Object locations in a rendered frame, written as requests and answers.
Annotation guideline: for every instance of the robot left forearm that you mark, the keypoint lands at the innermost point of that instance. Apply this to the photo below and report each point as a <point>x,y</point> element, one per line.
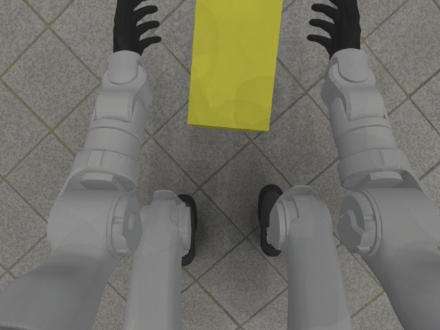
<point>109,160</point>

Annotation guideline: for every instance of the robot left hand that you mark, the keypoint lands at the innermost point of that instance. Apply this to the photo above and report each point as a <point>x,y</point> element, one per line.
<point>126,34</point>

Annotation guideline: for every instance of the robot left shin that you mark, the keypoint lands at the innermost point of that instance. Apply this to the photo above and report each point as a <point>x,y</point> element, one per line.
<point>161,195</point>

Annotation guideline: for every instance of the robot right upper arm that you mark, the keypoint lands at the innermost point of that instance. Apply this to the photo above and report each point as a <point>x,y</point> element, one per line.
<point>396,231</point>

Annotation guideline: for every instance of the robot right forearm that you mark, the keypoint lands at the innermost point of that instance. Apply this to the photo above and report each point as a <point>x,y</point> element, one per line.
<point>369,157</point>

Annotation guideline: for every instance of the robot right hand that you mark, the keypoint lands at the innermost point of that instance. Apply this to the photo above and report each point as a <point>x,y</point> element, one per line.
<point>345,33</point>

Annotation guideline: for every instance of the carton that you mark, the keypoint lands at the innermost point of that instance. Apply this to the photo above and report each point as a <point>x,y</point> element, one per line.
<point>234,55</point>

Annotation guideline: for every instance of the robot left thigh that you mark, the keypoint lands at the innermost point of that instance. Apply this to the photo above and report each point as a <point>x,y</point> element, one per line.
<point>154,295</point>

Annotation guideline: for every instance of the robot left upper arm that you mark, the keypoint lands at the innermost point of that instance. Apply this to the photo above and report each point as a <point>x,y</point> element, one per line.
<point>89,232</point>

